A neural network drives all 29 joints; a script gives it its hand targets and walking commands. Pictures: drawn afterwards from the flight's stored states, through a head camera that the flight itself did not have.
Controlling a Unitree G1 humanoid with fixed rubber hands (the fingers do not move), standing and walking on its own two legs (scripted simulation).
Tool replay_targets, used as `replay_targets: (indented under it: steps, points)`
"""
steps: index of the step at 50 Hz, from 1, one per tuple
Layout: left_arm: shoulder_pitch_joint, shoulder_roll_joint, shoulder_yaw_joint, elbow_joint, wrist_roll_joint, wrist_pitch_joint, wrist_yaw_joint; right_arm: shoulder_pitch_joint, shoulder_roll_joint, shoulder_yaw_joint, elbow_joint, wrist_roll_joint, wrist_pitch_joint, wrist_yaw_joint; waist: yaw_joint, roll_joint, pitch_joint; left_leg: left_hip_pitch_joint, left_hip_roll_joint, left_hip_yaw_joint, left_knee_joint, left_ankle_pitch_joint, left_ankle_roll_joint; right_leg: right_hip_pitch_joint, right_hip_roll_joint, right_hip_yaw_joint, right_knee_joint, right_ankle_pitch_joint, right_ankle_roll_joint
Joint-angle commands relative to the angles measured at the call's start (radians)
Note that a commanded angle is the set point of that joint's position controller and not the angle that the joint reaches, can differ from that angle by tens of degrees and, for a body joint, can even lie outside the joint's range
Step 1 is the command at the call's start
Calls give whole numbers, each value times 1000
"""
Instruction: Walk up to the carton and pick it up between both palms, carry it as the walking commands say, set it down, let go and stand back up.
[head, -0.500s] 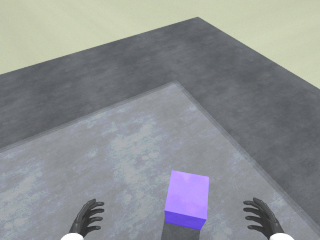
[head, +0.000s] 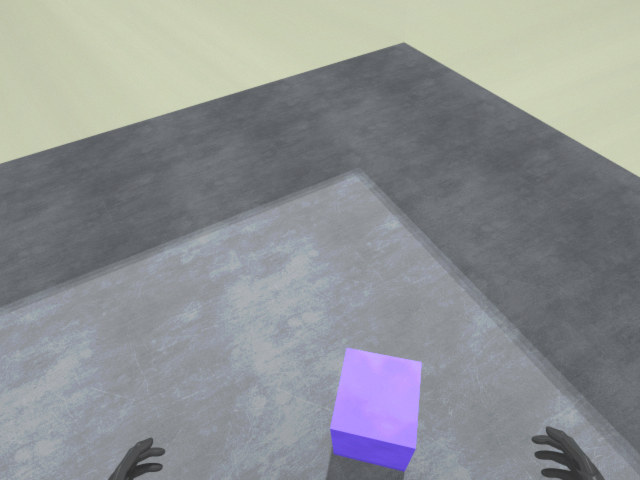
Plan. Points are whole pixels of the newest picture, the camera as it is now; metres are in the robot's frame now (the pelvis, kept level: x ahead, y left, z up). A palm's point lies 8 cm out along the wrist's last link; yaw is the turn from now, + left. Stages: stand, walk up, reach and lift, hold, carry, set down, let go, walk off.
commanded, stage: stand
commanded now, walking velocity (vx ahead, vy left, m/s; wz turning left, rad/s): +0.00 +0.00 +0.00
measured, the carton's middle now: (375, 410) +0.41 -0.07 -0.64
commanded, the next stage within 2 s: none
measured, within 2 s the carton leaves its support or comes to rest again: neither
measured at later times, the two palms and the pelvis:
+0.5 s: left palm out of the picture +0.11 +0.29 -0.08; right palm out of the picture +0.12 -0.29 -0.09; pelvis +0.00 +0.00 +0.00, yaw +1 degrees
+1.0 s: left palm out of the picture +0.08 +0.30 -0.09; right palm out of the picture +0.08 -0.30 -0.10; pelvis -0.01 +0.00 +0.01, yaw +0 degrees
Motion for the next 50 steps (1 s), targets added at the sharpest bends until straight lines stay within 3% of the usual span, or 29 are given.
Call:
replay_targets:
  steps: [1,16,50]
  points:
    - [-41,127,26,-42,-3,-22,4,-37,-125,-24,-45,0,-33,-6,1,-43,-82,-23,41,-9,-69,297,16,69,-64,27,-64,272,-3]
    - [-57,180,17,64,-14,-31,6,-15,-167,-8,71,7,-48,-10,1,-35,-57,-6,52,-17,-101,366,19,113,-88,44,-80,323,-17]
    - [-100,223,-4,220,-29,-33,-4,-44,-212,16,249,16,-59,-4,3,-39,-2,8,71,-34,-194,240,28,120,-109,79,-163,208,-26]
